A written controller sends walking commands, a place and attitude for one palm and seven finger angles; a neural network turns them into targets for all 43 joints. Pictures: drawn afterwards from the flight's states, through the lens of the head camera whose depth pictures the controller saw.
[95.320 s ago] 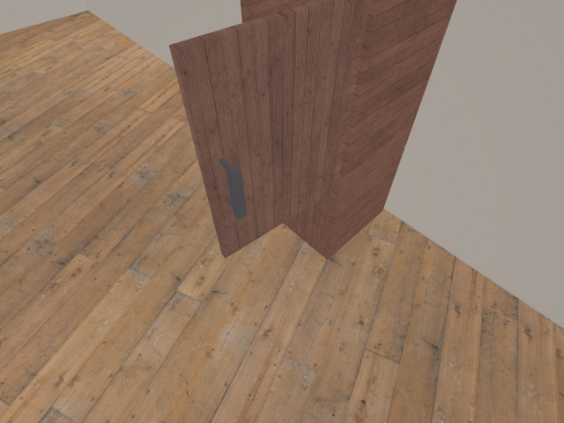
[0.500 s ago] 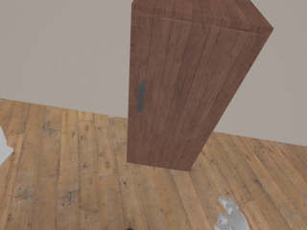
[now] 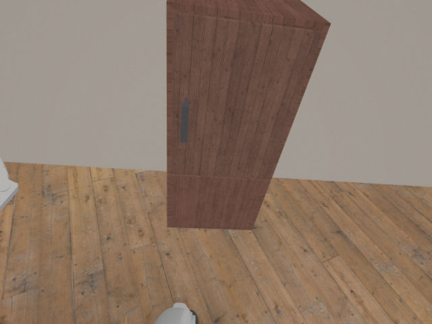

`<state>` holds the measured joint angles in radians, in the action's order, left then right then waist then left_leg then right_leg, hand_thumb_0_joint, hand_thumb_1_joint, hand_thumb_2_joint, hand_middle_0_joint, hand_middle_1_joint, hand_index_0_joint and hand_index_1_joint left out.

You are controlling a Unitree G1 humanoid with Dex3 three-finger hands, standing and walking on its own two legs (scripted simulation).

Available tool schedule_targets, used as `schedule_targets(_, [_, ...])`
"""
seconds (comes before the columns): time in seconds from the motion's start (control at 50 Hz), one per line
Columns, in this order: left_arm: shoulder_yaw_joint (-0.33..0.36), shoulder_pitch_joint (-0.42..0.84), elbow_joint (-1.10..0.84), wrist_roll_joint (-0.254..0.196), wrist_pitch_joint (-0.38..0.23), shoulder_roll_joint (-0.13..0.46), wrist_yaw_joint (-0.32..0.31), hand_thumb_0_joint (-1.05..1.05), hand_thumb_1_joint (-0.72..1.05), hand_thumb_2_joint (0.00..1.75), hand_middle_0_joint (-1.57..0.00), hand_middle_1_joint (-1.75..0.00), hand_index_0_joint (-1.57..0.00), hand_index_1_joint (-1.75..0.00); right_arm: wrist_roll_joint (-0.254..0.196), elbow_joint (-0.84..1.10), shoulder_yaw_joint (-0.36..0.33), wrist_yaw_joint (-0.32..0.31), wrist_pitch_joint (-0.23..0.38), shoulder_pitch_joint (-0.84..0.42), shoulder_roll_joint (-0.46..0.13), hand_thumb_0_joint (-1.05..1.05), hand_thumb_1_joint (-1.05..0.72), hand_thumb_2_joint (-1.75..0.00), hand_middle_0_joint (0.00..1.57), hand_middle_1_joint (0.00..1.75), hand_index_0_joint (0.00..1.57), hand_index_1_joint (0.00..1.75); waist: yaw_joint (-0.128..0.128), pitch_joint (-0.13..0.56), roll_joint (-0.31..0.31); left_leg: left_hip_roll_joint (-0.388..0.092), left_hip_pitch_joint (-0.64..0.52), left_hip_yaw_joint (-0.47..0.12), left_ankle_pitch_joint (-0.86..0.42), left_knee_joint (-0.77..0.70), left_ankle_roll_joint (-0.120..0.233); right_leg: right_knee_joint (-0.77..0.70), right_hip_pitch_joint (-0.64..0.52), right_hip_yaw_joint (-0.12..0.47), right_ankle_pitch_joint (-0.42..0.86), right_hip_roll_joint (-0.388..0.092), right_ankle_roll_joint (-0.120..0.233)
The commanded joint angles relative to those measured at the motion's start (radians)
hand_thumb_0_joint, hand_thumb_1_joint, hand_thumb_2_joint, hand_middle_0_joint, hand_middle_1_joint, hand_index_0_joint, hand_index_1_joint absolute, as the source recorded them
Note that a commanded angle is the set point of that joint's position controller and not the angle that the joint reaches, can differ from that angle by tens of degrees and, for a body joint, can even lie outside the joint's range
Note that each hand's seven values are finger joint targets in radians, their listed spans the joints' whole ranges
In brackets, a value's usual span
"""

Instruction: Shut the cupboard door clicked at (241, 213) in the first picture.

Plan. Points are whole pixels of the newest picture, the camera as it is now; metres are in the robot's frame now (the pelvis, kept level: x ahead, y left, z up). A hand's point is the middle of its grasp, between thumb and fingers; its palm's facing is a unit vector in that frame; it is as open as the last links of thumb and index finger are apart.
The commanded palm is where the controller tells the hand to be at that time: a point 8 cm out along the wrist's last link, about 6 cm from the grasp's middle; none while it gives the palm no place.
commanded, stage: stop stepping back and stand still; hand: left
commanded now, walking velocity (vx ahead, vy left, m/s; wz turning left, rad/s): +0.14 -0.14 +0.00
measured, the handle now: (184, 120) +0.75 +0.09 -0.01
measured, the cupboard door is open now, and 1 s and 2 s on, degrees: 0 0 0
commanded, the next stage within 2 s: let the arm hang, fingers relaxed in 1.20 s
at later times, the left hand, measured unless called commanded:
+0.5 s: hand out of the picture +0.12 +0.35 +0.23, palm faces +0.36 -0.85 -0.39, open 7.4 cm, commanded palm +0.06 +0.39 +0.23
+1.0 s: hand out of the picture +0.17 +0.35 +0.22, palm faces +0.41 -0.80 -0.44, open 7.4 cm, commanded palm +0.11 +0.39 +0.23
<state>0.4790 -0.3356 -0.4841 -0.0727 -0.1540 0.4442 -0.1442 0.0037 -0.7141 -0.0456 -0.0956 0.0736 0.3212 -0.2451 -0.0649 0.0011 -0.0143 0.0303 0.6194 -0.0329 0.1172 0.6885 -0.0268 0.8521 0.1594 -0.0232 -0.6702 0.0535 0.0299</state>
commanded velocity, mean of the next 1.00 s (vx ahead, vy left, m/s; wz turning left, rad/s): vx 0.11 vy -0.07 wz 0.00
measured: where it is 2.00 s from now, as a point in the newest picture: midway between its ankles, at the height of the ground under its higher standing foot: outside the picture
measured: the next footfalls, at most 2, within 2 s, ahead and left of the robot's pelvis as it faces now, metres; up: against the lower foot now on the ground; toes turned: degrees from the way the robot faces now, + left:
right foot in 0.08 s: -0.04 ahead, -0.10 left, +0.00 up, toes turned +0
left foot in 0.26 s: +0.01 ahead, +0.21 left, +0.00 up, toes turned +0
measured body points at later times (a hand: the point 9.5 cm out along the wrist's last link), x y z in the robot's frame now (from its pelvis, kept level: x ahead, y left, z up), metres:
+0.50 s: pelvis -0.09 +0.10 +0.06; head -0.10 +0.14 +0.51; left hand +0.09 +0.39 +0.25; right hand +0.08 -0.10 +0.00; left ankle -0.02 +0.18 -0.69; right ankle -0.06 -0.01 -0.62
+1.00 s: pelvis -0.05 +0.10 +0.04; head -0.06 +0.11 +0.49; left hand +0.14 +0.39 +0.24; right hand +0.07 -0.16 -0.05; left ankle -0.03 +0.21 -0.69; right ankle -0.12 +0.02 -0.69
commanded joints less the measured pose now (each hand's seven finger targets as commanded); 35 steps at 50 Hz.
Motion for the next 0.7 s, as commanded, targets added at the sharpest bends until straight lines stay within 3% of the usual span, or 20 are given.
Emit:
schedule_targets(0.0, [0.191, -0.054, -0.444, -0.027, -0.11, 0.315, 0.03, 0.0, 0.9, 0.9, -0.2, -0.3, -0.2, -0.3, 0.008, 0.244, -0.039, 0.063, 0.124, -0.2, -0.058, 0.0, -0.9, -0.9, 0.2, 0.3, 0.2, 0.3, 0.139, 0.239, -0.4, -0.022, -0.031, 0.066, 0.489, -0.55, -0.26, 0.064, -0.275, -0.221, -0.054, 0.197, 0.045])
schedule_targets(0.02, [0.239, -0.225, -0.429, -0.024, -0.128, 0.332, 0.02, 0.0, 0.9, 0.9, -0.2, -0.3, -0.2, -0.3, -0.024, 0.236, -0.031, 0.08, 0.12, -0.162, -0.032, 0.0, -0.9, -0.9, 0.2, 0.3, 0.2, 0.3, 0.157, 0.256, -0.138, 0.088, -0.144, 0.221, 0.37, -0.009, -0.211, -0.277, -0.096, -0.086, -0.088, 0.039, 0.128])
schedule_targets(0.04, [0.256, -0.295, -0.475, -0.016, -0.134, 0.341, 0.018, 0.0, 0.9, 0.9, -0.2, -0.3, -0.2, -0.3, -0.051, 0.233, -0.04, 0.088, 0.103, -0.182, -0.039, 0.0, -0.9, -0.9, 0.2, 0.3, 0.2, 0.3, 0.13, 0.075, 0.396, 0.083, -0.197, 0.006, 0.342, 0.823, -0.118, -0.596, 0.482, 0.458, -0.158, -0.372, 0.222])
schedule_targets(0.06, [0.28, -0.217, -0.399, -0.035, -0.116, 0.297, 0.013, 0.0, 0.9, 0.9, -0.2, -0.3, -0.2, -0.3, -0.013, 0.197, -0.057, 0.084, 0.083, -0.165, -0.086, 0.0, -0.9, -0.9, 0.2, 0.3, 0.2, 0.3, 0.051, -0.001, 0.259, 0.06, 0.048, -0.115, 0.334, 1.04, -0.033, -0.672, 0.621, 0.518, -0.085, -0.442, 0.267])
schedule_targets(0.08, [0.281, -0.152, -0.38, -0.04, -0.093, 0.317, 0.015, 0.0, 0.9, 0.9, -0.2, -0.3, -0.2, -0.3, -0.009, 0.202, -0.02, 0.086, 0.068, -0.16, -0.025, 0.0, -0.9, -0.9, 0.2, 0.3, 0.2, 0.3, 0.047, 0.016, 0.141, -0.028, 0.05, -0.136, 0.253, 1.006, -0.016, -0.679, 0.556, 0.493, -0.187, -0.419, 0.256])
schedule_targets(0.12, [0.188, -0.054, -0.251, 0.007, -0.113, 0.24, 0.004, 0.0, 0.9, 0.9, -0.2, -0.3, -0.2, -0.3, -0.009, 0.21, -0.001, 0.054, 0.068, -0.169, -0.055, 0.0, -0.9, -0.9, 0.2, 0.3, 0.2, 0.3, 0.02, -0.112, 0.035, -0.143, 0.04, -0.088, 0.249, 0.564, 0.013, -0.621, 0.435, 0.372, -0.072, -0.333, 0.177])
schedule_targets(0.16, [0.105, 0.078, -0.142, 0.04, -0.114, 0.197, -0.02, 0.0, 0.9, 0.9, -0.2, -0.3, -0.2, -0.3, -0.01, 0.179, -0.008, 0.015, 0.085, -0.181, -0.073, 0.0, -0.9, -0.9, 0.2, 0.3, 0.2, 0.3, 0.039, -0.141, 0.047, -0.142, -0.175, -0.014, 0.361, 0.164, 0.048, -0.56, 0.423, 0.326, -0.079, -0.326, 0.154])
schedule_targets(0.2, [0.007, 0.133, -0.049, 0.053, -0.096, 0.142, -0.036, 0.0, 0.9, 0.9, -0.2, -0.3, -0.2, -0.3, 0.0, 0.148, 0.015, -0.006, 0.101, -0.112, -0.075, 0.0, -0.9, -0.9, 0.2, 0.3, 0.2, 0.3, 0.019, -0.046, -0.049, -0.053, -0.412, 0.103, 0.362, -0.158, 0.05, -0.33, 0.351, 0.111, -0.031, -0.191, 0.08])
schedule_targets(0.22, [-0.022, 0.181, -0.084, 0.047, -0.093, 0.127, -0.042, 0.0, 0.9, 0.9, -0.2, -0.3, -0.2, -0.3, -0.003, 0.173, 0.004, -0.011, 0.107, -0.106, -0.116, 0.0, -0.9, -0.9, 0.2, 0.3, 0.2, 0.3, 0.018, -0.031, -0.27, -0.183, -0.486, -0.173, 0.518, -0.322, 0.106, -0.074, 0.445, 0.033, 0.026, -0.082, 0.018])
schedule_targets(0.24, [-0.025, 0.257, -0.159, 0.052, -0.108, 0.141, -0.05, 0.0, 0.9, 0.9, -0.2, -0.3, -0.2, -0.3, -0.01, 0.212, 0.01, -0.008, 0.11, -0.12, -0.118, 0.0, -0.9, -0.9, 0.2, 0.3, 0.2, 0.3, 0.017, -0.049, -0.387, -0.377, -0.49, -0.506, 0.56, -0.458, 0.192, 0.122, 0.541, -0.049, 0.085, -0.013, -0.028])
schedule_targets(0.26, [0.001, 0.189, -0.106, 0.046, -0.119, 0.172, -0.037, 0.0, 0.9, 0.9, -0.2, -0.3, -0.2, -0.3, -0.009, 0.209, 0.016, -0.002, 0.118, -0.131, -0.09, 0.0, -0.9, -0.9, 0.2, 0.3, 0.2, 0.3, 0.012, -0.027, -0.269, -0.433, -0.466, -0.623, 0.669, -0.525, 0.206, 0.259, 0.559, 0.028, 0.128, -0.028, -0.025])
schedule_targets(0.28, [-0.004, 0.121, -0.144, 0.04, -0.103, 0.161, -0.022, 0.0, 0.9, 0.9, -0.2, -0.3, -0.2, -0.3, -0.004, 0.205, 0.013, 0.013, 0.113, -0.143, -0.081, 0.0, -0.9, -0.9, 0.2, 0.3, 0.2, 0.3, 0.025, 0.012, -0.113, -0.399, -0.428, -0.634, 0.684, -0.539, 0.155, 0.322, 0.532, 0.076, 0.192, -0.029, -0.021])
schedule_targets(0.32, [-0.015, 0.021, -0.254, 0.033, -0.085, 0.128, -0.008, 0.0, 0.9, 0.9, -0.2, -0.3, -0.2, -0.3, -0.006, 0.221, 0.004, 0.038, 0.1, -0.19, -0.078, 0.0, -0.9, -0.9, 0.2, 0.3, 0.2, 0.3, 0.046, 0.037, -0.03, -0.363, -0.401, -0.439, 0.594, -0.533, 0.099, 0.294, 0.479, 0.076, 0.284, -0.053, -0.023])
schedule_targets(0.36, [0.026, -0.047, -0.36, 0.04, -0.075, 0.173, -0.01, 0.0, 0.9, 0.9, -0.2, -0.3, -0.2, -0.3, -0.003, 0.227, 0.007, 0.051, 0.083, -0.212, -0.069, 0.0, -0.9, -0.9, 0.2, 0.3, 0.2, 0.3, 0.07, 0.059, -0.147, -0.293, -0.345, -0.24, 0.584, -0.579, 0.012, 0.23, 0.373, 0.006, 0.364, -0.024, -0.022])
schedule_targets(0.42, [0.044, -0.122, -0.37, 0.044, -0.061, 0.178, -0.026, 0.0, 0.9, 0.9, -0.2, -0.3, -0.2, -0.3, 0.007, 0.245, 0.014, 0.046, 0.049, -0.217, -0.048, 0.0, -0.9, -0.9, 0.2, 0.3, 0.2, 0.3, 0.068, 0.035, -0.268, -0.28, -0.28, -0.114, 0.586, -0.631, 0.003, 0.117, 0.269, -0.055, 0.382, -0.006, -0.015])
schedule_targets(0.46, [0.087, -0.146, -0.34, 0.043, -0.057, 0.227, -0.036, 0.0, 0.9, 0.9, -0.2, -0.3, -0.2, -0.3, 0.008, 0.246, 0.016, 0.029, 0.032, -0.2, -0.037, 0.0, -0.9, -0.9, 0.2, 0.3, 0.2, 0.3, 0.064, 0.049, -0.259, -0.277, -0.345, -0.083, 0.536, -0.637, -0.002, -0.003, 0.244, -0.085, 0.362, 0.008, -0.012])
schedule_targets(0.54, [0.067, -0.175, -0.21, 0.023, -0.016, 0.186, -0.046, 0.0, 0.9, 0.9, -0.2, -0.3, -0.2, -0.3, 0.006, 0.252, 0.02, 0.003, 0.008, -0.178, -0.034, 0.0, -0.9, -0.9, 0.2, 0.3, 0.2, 0.3, 0.046, 0.07, -0.226, -0.284, -0.389, -0.053, 0.466, -0.596, 0.038, -0.22, 0.123, -0.112, 0.272, 0.023, -0.002])
schedule_targets(0.6, [0.043, -0.187, -0.167, 0.01, 0.012, 0.178, -0.039, 0.0, 0.9, 0.9, -0.2, -0.3, -0.2, -0.3, 0.0, 0.258, 0.02, 0.003, 0.01, -0.182, -0.053, 0.0, -0.9, -0.9, 0.2, 0.3, 0.2, 0.3, 0.044, 0.084, -0.155, -0.252, -0.377, -0.046, 0.441, -0.52, 0.02, -0.428, -0.01, -0.111, 0.291, 0.031, 0.001])
schedule_targets(0.64, [0.03, -0.18, -0.164, 0.014, 0.022, 0.171, -0.034, 0.0, 0.9, 0.9, -0.2, -0.3, -0.2, -0.3, -0.001, 0.254, 0.017, 0.012, 0.007, -0.174, -0.061, 0.0, -0.9, -0.9, 0.2, 0.3, 0.2, 0.3, 0.036, 0.091, -0.087, -0.2, -0.259, -0.02, 0.401, -0.405, 0.019, -0.502, -0.126, -0.031, 0.319, -0.029, 0.034])
schedule_targets(0.68, [0.051, -0.147, -0.17, 0.014, 0.014, 0.191, -0.038, 0.0, 0.9, 0.9, -0.2, -0.3, -0.2, -0.3, 0.004, 0.248, 0.013, 0.022, 0.005, -0.183, -0.052, 0.0, -0.9, -0.9, 0.2, 0.3, 0.2, 0.3, 0.034, 0.077, 0.008, -0.147, -0.201, 0.015, 0.297, -0.17, 0.006, -0.561, -0.066, 0.184, 0.261, -0.188, 0.11])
